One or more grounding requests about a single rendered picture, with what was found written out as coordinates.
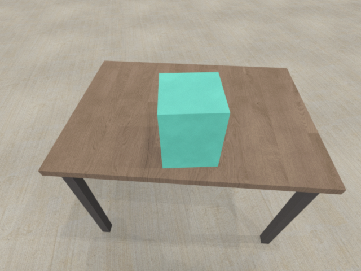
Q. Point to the carton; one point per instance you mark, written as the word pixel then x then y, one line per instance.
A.
pixel 192 115

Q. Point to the table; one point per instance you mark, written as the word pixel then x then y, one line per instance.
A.
pixel 271 142

